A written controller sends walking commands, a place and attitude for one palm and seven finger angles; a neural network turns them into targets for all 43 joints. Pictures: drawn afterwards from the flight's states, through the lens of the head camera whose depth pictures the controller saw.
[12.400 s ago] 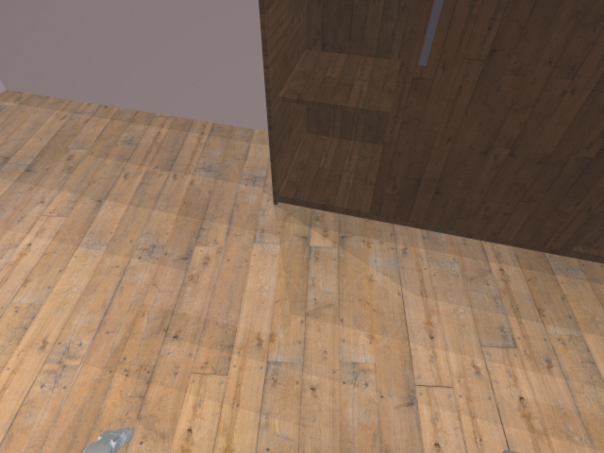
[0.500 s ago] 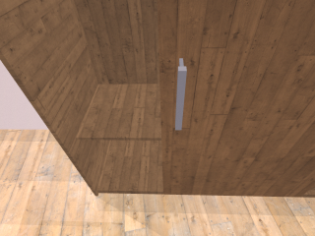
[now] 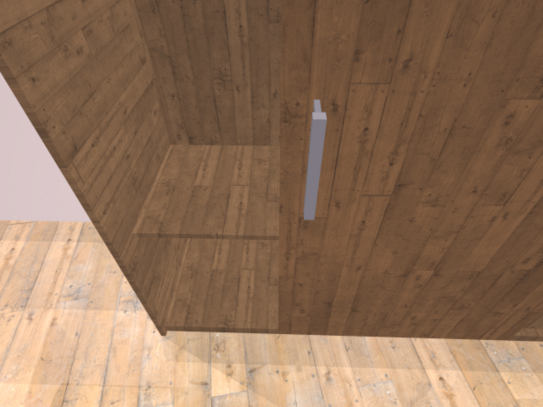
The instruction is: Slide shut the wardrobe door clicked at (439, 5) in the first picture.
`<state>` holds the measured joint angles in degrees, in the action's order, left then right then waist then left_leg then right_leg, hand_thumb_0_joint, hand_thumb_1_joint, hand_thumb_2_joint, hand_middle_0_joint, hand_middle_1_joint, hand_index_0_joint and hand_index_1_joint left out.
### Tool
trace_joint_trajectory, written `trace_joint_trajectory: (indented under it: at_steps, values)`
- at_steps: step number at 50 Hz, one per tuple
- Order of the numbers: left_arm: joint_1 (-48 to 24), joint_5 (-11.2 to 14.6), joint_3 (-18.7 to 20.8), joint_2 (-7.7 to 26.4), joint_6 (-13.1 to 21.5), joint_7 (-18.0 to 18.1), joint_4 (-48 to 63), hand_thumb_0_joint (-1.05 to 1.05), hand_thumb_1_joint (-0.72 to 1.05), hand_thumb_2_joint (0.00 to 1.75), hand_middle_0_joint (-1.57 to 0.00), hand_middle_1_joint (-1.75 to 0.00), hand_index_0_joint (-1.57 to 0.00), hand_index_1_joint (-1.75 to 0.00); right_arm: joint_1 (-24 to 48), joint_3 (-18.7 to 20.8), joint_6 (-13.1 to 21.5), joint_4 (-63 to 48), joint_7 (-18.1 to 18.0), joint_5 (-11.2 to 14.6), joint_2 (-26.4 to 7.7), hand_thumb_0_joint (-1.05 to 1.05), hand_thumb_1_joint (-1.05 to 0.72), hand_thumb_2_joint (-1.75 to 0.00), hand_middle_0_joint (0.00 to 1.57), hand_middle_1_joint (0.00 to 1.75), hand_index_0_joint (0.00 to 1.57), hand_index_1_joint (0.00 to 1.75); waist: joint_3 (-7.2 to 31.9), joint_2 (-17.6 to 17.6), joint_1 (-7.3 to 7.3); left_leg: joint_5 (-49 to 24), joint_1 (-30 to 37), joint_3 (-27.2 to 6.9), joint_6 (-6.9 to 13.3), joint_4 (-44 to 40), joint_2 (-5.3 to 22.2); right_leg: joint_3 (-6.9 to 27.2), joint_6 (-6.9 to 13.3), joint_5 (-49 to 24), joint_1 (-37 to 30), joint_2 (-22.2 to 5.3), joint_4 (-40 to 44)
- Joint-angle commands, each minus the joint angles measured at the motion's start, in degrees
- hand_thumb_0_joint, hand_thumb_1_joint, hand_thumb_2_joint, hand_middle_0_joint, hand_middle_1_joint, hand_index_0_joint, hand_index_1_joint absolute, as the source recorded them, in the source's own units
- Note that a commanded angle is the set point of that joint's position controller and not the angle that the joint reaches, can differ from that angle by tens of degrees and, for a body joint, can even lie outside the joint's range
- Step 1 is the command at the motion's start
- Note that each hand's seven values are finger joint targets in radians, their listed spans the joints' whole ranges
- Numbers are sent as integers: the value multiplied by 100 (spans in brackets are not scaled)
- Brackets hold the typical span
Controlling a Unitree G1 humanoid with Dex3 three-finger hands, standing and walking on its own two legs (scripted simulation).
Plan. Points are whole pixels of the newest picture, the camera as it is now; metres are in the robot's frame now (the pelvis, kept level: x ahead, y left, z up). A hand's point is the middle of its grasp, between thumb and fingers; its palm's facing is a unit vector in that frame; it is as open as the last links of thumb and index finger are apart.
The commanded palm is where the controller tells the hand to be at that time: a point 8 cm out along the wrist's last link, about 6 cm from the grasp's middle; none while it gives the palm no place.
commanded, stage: look again from close up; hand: right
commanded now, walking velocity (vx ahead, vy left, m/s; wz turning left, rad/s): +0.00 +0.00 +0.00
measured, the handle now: (312, 164) +0.50 -0.05 +0.10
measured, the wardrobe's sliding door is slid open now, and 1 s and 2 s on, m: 0.43 0.43 0.43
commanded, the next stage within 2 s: none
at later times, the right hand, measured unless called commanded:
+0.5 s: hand out of the picture -0.10 -0.17 -0.18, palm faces +0.08 +0.98 -0.16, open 7.4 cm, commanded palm none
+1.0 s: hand out of the picture -0.05 -0.24 -0.18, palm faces -0.03 +0.99 -0.14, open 7.4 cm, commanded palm none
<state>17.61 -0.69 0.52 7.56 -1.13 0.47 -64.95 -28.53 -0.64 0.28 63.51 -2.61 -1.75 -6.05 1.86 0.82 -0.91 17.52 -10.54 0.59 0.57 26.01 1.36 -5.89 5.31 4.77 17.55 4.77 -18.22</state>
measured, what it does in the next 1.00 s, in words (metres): steps on the spot: left foot, then right foot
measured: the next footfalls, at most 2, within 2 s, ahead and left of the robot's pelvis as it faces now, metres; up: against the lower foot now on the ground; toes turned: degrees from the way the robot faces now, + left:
left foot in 0.46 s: -0.04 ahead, +0.09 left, +0.00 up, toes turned +6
right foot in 0.68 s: +0.02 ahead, -0.13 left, +0.00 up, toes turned +0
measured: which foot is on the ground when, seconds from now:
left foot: down 0.00-0.26, up 0.28-0.44, down 0.46-1.00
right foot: down 0.00-0.48, up 0.50-0.66, down 0.68-1.00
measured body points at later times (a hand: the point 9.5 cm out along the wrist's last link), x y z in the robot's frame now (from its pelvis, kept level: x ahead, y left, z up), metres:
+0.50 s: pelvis -0.03 -0.02 -0.01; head -0.05 -0.03 +0.44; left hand -0.05 +0.21 -0.16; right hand -0.10 -0.22 -0.17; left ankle -0.08 +0.08 -0.74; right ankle +0.09 -0.04 -0.73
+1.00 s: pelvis -0.05 -0.07 +0.00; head -0.04 -0.10 +0.45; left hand -0.09 +0.13 -0.15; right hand -0.05 -0.29 -0.17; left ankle -0.08 +0.08 -0.74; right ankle -0.02 -0.13 -0.74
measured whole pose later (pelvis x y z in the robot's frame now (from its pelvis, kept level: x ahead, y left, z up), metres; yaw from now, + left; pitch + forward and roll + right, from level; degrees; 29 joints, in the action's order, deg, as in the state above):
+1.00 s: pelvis -0.05 -0.07 +0.00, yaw +3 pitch +0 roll +0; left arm 19.3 -0.7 -0.3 4.9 1.0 1.5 -64.6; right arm -18.6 0.2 -0.1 62.0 -1.9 -1.3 -9.1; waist 0.0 3.3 0.1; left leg 15.2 -9.8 1.7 -1.0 24.6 4.6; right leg -5.6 5.7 9.5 13.6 4.0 -22.2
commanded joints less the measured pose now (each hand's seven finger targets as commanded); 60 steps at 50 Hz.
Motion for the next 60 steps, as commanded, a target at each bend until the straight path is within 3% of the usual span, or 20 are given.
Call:
trace_joint_trajectory:
  at_steps: [1, 6, 9, 12, 14, 17, 20, 21, 22, 23, 24, 25, 26, 29, 31, 32, 34, 35, 44, 60]
  values:
    - [202, 26, 122, 547, 34, 57, 244, 0, 90, 90, -20, -30, -20, -30, -965, 110, 10, 47, -32, 25, -380, 0, -90, -90, 20, 30, 20, 30, -701, 271, -51, 1134, -763, -482, 288, -844, 258, 1001, -467, 2180, -55, -825, 508]
    - [607, 22, 99, 239, -23, 66, 193, 0, 90, 90, -20, -30, -20, -30, -111, 131, 34, -177, -61, 91, -504, 0, -90, -90, 20, 30, 20, 30, -807, 647, 330, 1949, -2200, -921, 469, -1488, 757, 659, -473, 1078, -1030, -601, -1187]
    - [837, 13, 71, 204, 41, 72, 164, 0, 90, 90, -20, -30, -20, -30, 208, 105, 46, -270, -56, 98, -450, 0, -90, -90, 20, 30, 20, 30, -962, 143, 422, 1795, -2354, -755, 413, -1005, 575, 918, -412, 1385, -938, -794, -923]
    - [622, -26, 120, 533, 68, 106, 241, 0, 90, 90, -20, -30, -20, -30, -390, 129, -75, -136, -39, 51, -321, 0, -90, -90, 20, 30, 20, 30, -1246, -873, 51, 1062, -1039, -76, 163, 247, -138, 2009, -246, 3564, 651, -1377, 992]
    - [184, -25, 198, 791, 61, 104, 379, 0, 90, 90, -20, -30, -20, -30, -1081, 207, -232, 74, -31, -21, -256, 0, -90, -90, 20, 30, 20, 30, -950, -1342, -289, 843, 19, 410, 180, 1836, -364, 2226, -296, 4162, 1672, -1642, 1825]
    - [-143, -28, 222, 791, 90, 88, 500, 0, 90, 90, -20, -30, -20, -30, -1424, 292, -254, 93, -27, 3, -258, 0, -90, -90, 20, 30, 20, 30, -515, -704, -462, 917, 320, 427, 241, 2247, -331, 1765, -428, 3230, 1463, -1556, 1891]
    - [-74, -59, 255, 721, 16, 110, 432, 0, 90, 90, -20, -30, -20, -30, -1603, 295, -224, 89, -26, 48, -176, 0, -90, -90, 20, 30, 20, 30, -608, -433, -389, 1052, 463, 577, 284, 245, -315, 1285, -568, 2706, 831, -1318, 1552]
    - [76, -44, 275, 665, -33, 100, 394, 0, 90, 90, -20, -30, -20, -30, -1610, 295, -226, 105, -28, 43, -191, 0, -90, -90, 20, 30, 20, 30, -724, -158, -344, 814, 598, 557, 332, -636, -318, 1043, -769, 2618, 800, -1088, 1277]
    - [242, 8, 277, 518, -86, 91, 362, 0, 90, 90, -20, -30, -20, -30, -1564, 322, -214, 72, -50, 20, -330, 0, -90, -90, 20, 30, 20, 30, -722, 430, -244, 969, 430, 28, 492, -1340, 69, 592, -1004, 2222, 645, -656, 518]
    - [470, 61, 264, 204, -152, 115, 322, 0, 90, 90, -20, -30, -20, -30, -1051, 357, -180, -87, -106, -15, -614, 0, -90, -90, 20, 30, 20, 30, -753, 1496, 34, 1875, -850, -1252, 864, -2092, 1126, 194, -946, 1572, 61, -134, -1531]
    - [715, -6, 334, 245, -184, 85, 302, 0, 90, 90, -20, -30, -20, -30, 115, 310, -160, -485, -141, -35, -782, 0, -90, -90, 20, 30, 20, 30, -1025, 1479, 411, 1756, -2248, -1521, 1197, -2375, 1843, 584, -735, 1397, -292, -144, -3384]
    - [1047, -33, 385, 424, -214, 46, 300, 0, 90, 90, -20, -30, -20, -30, 1068, 308, -121, -799, -173, -39, -897, 0, -90, -90, 20, 30, 20, 30, -711, 915, 814, 988, -2434, -1244, 1180, -2158, 1866, 811, -653, 1459, -364, -135, -4378]
    - [1034, -37, 354, 324, -205, 0, 202, 0, 90, 90, -20, -30, -20, -30, 1527, 247, 39, -906, -175, 51, -644, 0, -90, -90, 20, 30, 20, 30, -878, 638, 848, 751, -2225, -772, 981, -2018, 1442, 848, -571, 1130, 134, -405, -4372]
    - [469, 28, 182, 143, 93, 8, 520, 0, 90, 90, -20, -30, -20, -30, 477, 177, 202, -561, -69, 2, -573, 0, -90, -90, 20, 30, 20, 30, -1055, 290, 251, -829, -563, -672, 990, -1258, 1284, 474, -458, 1564, 743, -567, -2476]
    - [383, 27, 99, 51, 149, 73, 514, 0, 90, 90, -20, -30, -20, -30, 148, 188, 122, -342, -39, 2, -657, 0, -90, -90, 20, 30, 20, 30, -1012, 303, 129, -1310, -338, -547, 816, -641, 1157, 336, -434, 1387, 172, -595, -923]
    - [546, 41, 46, 72, 196, 100, 413, 0, 90, 90, -20, -30, -20, -30, 88, 177, 83, -283, -14, 49, -651, 0, -90, -90, 20, 30, 20, 30, -826, 97, 115, -1178, -358, -350, 543, -294, 854, 463, -415, 709, -325, -598, -267]
    - [552, 14, 63, 523, 320, 180, 407, 0, 90, 90, -20, -30, -20, -30, -223, 138, 44, -266, 33, 133, -382, 0, -90, -90, 20, 30, 20, 30, -414, -811, -147, -460, -412, -61, 100, -45, 352, 1475, -78, -402, -607, -1472, -151]
    - [422, 9, 83, 622, 295, 214, 468, 0, 90, 90, -20, -30, -20, -30, -161, 114, 45, -282, 36, 113, -356, 0, -90, -90, 20, 30, 20, 30, -537, -545, -190, -329, -179, -32, 26, -285, 333, 1474, -2, 22, -189, -1584, -140]
    - [409, 20, 67, 541, 286, 180, 259, 0, 90, 90, -20, -30, -20, -30, 235, 143, -31, -181, 59, 68, -449, 0, -90, -90, 20, 30, 20, 30, -630, -350, -64, -293, -148, 24, 55, -220, 342, 1683, -170, 1649, -193, -1303, 719]
    - [444, 30, 60, 509, 246, 129, 185, 0, 90, 90, -20, -30, -20, -30, 135, 105, 44, -58, 37, 70, -476, 0, -90, -90, 20, 30, 20, 30, -539, -117, 22, -483, -180, -60, 65, -496, 445, 1321, -249, 1354, -466, -1143, 623]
